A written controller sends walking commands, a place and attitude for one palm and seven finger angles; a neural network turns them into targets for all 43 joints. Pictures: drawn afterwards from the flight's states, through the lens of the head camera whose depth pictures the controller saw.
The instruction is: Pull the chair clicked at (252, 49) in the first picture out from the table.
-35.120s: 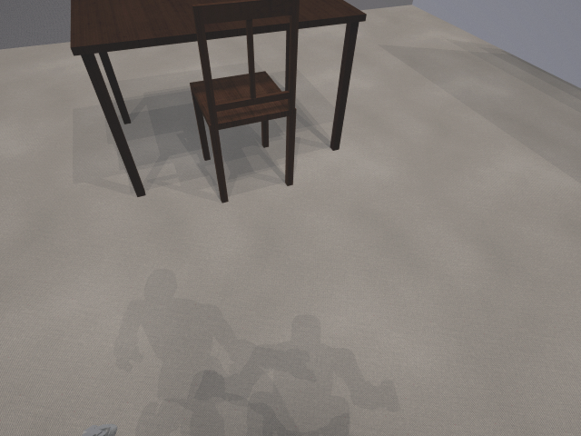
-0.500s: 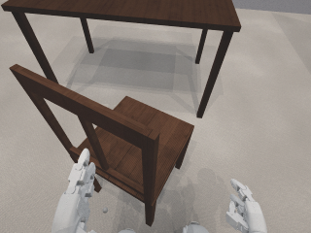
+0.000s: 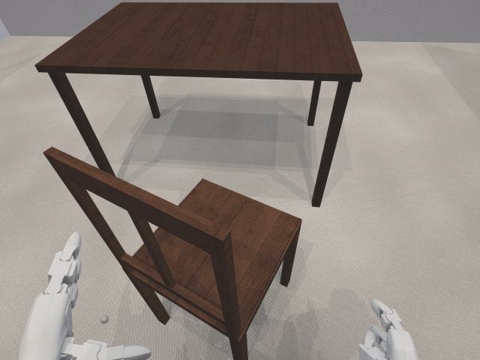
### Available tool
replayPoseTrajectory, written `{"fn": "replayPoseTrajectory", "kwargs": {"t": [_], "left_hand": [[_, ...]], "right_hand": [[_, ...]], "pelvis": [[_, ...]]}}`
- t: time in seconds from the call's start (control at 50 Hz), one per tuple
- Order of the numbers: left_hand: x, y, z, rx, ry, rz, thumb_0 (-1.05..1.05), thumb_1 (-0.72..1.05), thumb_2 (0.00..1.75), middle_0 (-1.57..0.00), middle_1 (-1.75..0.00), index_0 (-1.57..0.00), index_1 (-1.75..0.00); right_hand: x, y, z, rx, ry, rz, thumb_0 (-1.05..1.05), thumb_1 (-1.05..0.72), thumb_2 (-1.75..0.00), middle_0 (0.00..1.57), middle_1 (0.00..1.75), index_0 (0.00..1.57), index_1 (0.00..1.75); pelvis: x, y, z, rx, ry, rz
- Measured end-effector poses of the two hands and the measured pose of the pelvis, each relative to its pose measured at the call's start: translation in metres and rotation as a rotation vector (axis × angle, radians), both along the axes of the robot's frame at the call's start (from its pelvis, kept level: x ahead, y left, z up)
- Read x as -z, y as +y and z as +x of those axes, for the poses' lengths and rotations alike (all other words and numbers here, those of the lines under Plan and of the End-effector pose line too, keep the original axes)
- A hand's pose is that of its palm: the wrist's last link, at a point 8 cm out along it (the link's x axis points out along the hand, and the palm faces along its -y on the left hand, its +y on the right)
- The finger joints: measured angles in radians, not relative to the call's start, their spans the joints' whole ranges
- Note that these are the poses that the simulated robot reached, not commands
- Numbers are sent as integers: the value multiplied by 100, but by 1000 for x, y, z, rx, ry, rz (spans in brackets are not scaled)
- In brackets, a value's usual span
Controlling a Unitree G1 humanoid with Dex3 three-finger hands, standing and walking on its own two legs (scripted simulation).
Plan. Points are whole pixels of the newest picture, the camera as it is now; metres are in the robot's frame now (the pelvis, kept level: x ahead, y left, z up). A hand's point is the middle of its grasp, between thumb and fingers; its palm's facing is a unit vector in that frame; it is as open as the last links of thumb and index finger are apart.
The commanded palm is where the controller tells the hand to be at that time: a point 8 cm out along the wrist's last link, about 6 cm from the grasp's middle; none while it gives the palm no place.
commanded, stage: draw the hand back to the body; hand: left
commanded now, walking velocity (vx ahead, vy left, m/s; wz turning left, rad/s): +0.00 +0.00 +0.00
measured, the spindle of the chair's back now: (155, 253) +0.33 +0.21 -0.05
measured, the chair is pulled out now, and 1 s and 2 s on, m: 0.54 0.54 0.54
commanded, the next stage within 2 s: step back with the hand held close in 0.86 s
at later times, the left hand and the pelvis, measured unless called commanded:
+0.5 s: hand (13, 239) +0.20 +0.26 +0.21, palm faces +0.49 -0.76 -0.43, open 9.1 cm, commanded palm +0.15 +0.31 +0.22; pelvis +0.01 +0.00 +0.04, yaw -1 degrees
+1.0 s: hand (7, 229) +0.21 +0.28 +0.22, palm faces +0.49 -0.77 -0.41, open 7.4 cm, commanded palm +0.16 +0.30 +0.22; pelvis +0.01 +0.01 +0.04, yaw -1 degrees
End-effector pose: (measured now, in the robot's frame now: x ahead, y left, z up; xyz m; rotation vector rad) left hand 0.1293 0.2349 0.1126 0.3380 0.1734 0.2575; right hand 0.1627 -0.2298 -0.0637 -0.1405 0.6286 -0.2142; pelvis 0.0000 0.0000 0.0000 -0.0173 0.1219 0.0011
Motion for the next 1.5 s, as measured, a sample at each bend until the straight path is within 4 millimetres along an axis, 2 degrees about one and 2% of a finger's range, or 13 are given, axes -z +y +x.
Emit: {"fn": "replayPoseTrajectory", "kwargs": {"t": [0.08,0.24,0.4,0.56,0.6,0.74,0.84,0.94,1.06,1.22,1.38,1.5], "left_hand": [[-13,11,3,-35,-20,50,-1,-12,41,-6,-9,-6,-9],[-65,32,14,-86,-202,148,0,16,54,-10,-15,-11,-15],[-90,51,23,-124,-278,191,0,45,68,-14,-21,-15,-21],[-128,69,29,-161,-403,264,1,72,82,-18,-27,-19,-27],[-126,72,32,-167,-402,257,1,77,84,-19,-28,-19,-28],[-98,67,38,-140,-294,182,1,86,89,-20,-29,-20,-30],[-108,62,35,-113,-323,206,1,88,90,-21,-30,-21,-30],[-123,69,34,-131,-380,241,1,89,90,-21,-30,-21,-30],[-116,74,39,-138,-368,229,1,89,90,-21,-30,-21,-30],[-107,58,44,-9,-295,260,1,89,90,-21,-30,-21,-30],[-119,60,26,24,-313,339,1,89,90,-21,-30,-21,-30],[-114,61,2,-29,-328,313,1,89,90,-21,-30,-21,-30]], "right_hand": [[-8,-3,0,-4,-4,-13,1,-90,-90,20,30,20,30],[-19,3,6,-38,-36,4,1,-90,-90,20,30,20,30],[-24,9,9,-71,-16,16,1,-90,-90,20,30,20,30],[-26,9,11,-92,4,12,1,-90,-90,20,30,20,30],[-25,9,11,-90,13,17,1,-90,-90,20,30,20,30],[-25,7,6,-85,49,6,1,-90,-90,20,30,20,30],[-28,8,7,-87,40,-3,1,-90,-90,20,30,20,30],[-29,13,13,-87,25,14,1,-90,-90,20,30,20,30],[-30,16,14,-103,38,19,1,-90,-90,20,30,20,30],[-28,5,-4,-58,113,-14,1,-90,-90,20,30,20,30],[-26,-4,-27,-1,145,-16,1,-90,-90,20,30,20,30],[-27,-7,-43,-2,129,-21,1,-90,-90,20,30,20,30]], "pelvis": [[-9,-1,3,-1,-41,2],[-22,-1,7,2,-109,2],[-33,-1,9,12,-141,5],[-40,2,11,15,-161,4],[-41,3,11,18,-162,5],[-43,6,11,24,-157,5],[-44,7,15,21,-164,0],[-45,8,15,23,-175,1],[-45,8,9,33,-163,0],[-45,12,-4,50,-125,11],[-43,8,-19,50,-116,19],[-40,4,-37,48,-120,21]]}}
